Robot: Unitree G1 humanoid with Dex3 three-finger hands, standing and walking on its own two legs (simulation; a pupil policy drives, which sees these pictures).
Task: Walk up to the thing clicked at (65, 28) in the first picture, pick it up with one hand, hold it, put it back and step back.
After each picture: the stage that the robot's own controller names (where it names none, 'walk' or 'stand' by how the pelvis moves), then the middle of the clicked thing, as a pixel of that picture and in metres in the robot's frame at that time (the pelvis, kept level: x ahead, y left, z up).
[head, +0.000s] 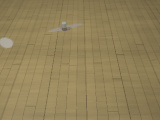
stand; (64, 26) +1.76 +0.25 -0.72
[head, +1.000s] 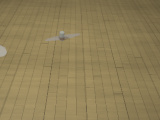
walk; (62, 35) +1.64 +0.19 -0.71
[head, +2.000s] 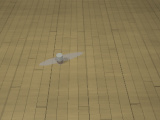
walk; (59, 58) +1.10 +0.22 -0.71
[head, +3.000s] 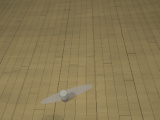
walk; (64, 96) +0.68 +0.24 -0.70
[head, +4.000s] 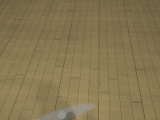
walk; (62, 117) +0.45 +0.21 -0.69
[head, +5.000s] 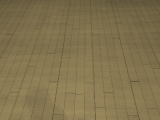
stand; out of the picture +0.38 +0.20 -0.72
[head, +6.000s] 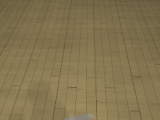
stand; out of the picture +0.39 +0.19 -0.72
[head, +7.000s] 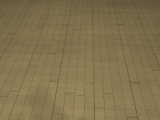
stand; out of the picture +0.39 +0.21 -0.73
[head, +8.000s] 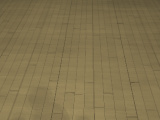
stand; out of the picture +0.38 +0.21 -0.73
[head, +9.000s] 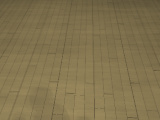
stand; out of the picture +0.37 +0.21 -0.73
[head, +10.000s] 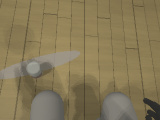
go down; (35, 70) +0.44 +0.24 -0.40
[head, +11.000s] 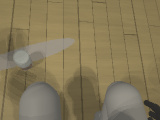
go down; (23, 60) +0.45 +0.27 -0.30
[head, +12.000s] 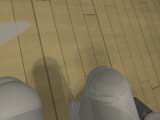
close in; out of the picture +0.42 +0.31 -0.22
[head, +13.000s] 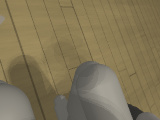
close; out of the picture +0.42 +0.32 -0.22
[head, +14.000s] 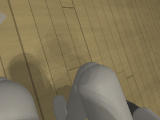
lift; out of the picture +0.40 +0.30 -0.23
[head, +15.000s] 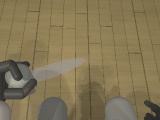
lift; (23, 81) +0.34 +0.21 -0.04
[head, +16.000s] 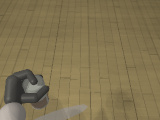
hold; (36, 92) +0.33 +0.18 -0.02
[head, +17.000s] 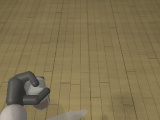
hold; (38, 94) +0.33 +0.18 -0.01
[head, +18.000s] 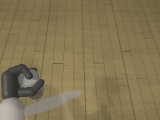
crouch; (32, 85) +0.36 +0.19 -0.06
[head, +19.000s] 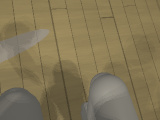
lower; out of the picture +0.50 +0.30 -0.10
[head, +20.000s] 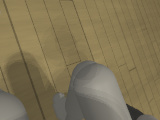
lower; out of the picture +0.43 +0.33 -0.22
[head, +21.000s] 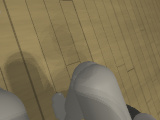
lower; out of the picture +0.43 +0.33 -0.23
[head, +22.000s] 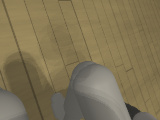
lower; out of the picture +0.43 +0.33 -0.23
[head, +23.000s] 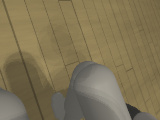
lower; out of the picture +0.43 +0.33 -0.23
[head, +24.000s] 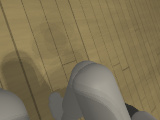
open; out of the picture +0.42 +0.31 -0.23
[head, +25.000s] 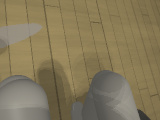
stand; out of the picture +0.44 +0.29 -0.25
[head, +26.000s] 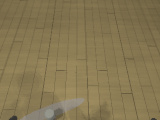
stand; (50, 115) +0.41 +0.21 -0.62
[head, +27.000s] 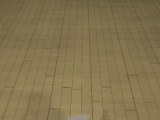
stand; out of the picture +0.41 +0.21 -0.67
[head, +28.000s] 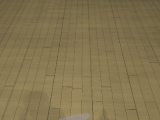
stand; out of the picture +0.41 +0.20 -0.67
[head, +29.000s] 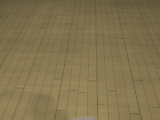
stand; out of the picture +0.43 +0.20 -0.72
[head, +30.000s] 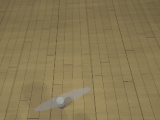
walk; (61, 102) +0.51 +0.21 -0.70
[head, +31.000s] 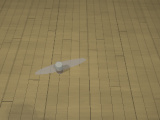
walk; (59, 67) +0.82 +0.19 -0.70
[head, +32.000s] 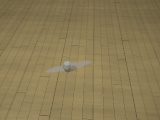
stand; (67, 66) +1.04 +0.20 -0.71
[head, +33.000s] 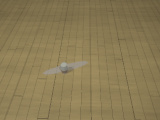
stand; (64, 68) +1.01 +0.20 -0.73
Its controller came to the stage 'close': yes
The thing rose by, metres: 0.70
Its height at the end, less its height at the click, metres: +0.00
